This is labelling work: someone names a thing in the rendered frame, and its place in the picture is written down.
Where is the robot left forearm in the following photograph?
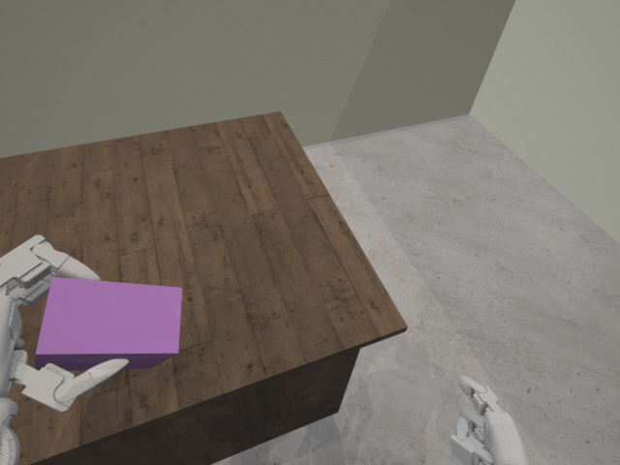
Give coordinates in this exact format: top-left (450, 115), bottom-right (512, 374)
top-left (0, 398), bottom-right (20, 465)

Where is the sponge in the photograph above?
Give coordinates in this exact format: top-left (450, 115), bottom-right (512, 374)
top-left (35, 277), bottom-right (182, 371)

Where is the right robot hand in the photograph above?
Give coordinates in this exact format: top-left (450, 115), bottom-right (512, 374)
top-left (450, 375), bottom-right (529, 465)

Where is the table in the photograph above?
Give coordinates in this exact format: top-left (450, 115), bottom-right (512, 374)
top-left (0, 111), bottom-right (408, 465)

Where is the left robot hand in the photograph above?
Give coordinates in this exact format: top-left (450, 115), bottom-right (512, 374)
top-left (0, 235), bottom-right (129, 414)

